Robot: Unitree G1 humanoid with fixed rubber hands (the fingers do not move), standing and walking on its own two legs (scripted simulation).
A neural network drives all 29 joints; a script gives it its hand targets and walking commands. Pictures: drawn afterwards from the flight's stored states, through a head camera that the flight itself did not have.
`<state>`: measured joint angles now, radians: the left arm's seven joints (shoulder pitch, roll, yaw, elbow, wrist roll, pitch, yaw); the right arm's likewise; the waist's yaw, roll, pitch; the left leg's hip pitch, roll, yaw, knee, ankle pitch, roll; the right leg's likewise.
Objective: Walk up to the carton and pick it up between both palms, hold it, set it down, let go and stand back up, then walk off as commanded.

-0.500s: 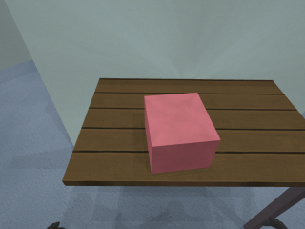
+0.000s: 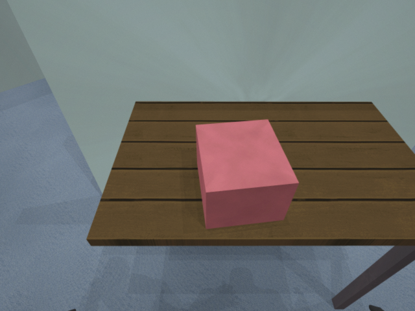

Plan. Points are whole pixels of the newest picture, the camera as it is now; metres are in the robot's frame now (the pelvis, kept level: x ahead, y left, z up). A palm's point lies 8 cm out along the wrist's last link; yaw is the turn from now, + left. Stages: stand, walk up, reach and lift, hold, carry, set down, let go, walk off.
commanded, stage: walk off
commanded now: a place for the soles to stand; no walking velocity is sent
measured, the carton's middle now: (238, 171) +0.44 -0.02 +0.01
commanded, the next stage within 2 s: none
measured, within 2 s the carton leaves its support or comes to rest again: neither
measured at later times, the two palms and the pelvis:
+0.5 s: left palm out of the picture +0.00 +0.39 -0.11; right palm out of the picture +0.01 -0.26 -0.08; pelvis -0.10 +0.05 -0.01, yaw +2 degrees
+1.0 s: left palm out of the picture -0.20 +0.28 -0.11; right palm out of the picture -0.12 -0.38 -0.11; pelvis -0.24 -0.05 -0.03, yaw -1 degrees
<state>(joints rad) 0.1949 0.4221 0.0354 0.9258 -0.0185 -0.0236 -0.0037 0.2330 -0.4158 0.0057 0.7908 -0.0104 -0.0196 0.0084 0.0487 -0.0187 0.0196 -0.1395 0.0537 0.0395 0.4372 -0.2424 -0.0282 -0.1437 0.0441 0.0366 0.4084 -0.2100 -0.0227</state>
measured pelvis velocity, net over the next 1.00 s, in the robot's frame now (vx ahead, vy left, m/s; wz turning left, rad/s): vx -0.24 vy -0.05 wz -0.02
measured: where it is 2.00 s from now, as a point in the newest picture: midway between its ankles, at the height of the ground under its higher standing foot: outside the picture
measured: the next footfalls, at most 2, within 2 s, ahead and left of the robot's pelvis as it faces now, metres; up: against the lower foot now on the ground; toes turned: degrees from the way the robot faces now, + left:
left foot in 0.30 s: -0.05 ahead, +0.12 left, +0.00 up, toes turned -2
right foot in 0.96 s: -0.25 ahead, -0.13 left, +0.00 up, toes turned +4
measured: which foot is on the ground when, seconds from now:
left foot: down 0.00-0.10, up 0.12-0.28, down 0.30-0.96, up 0.98-1.00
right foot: down 0.00-0.30, up 0.32-0.94, down 0.96-1.00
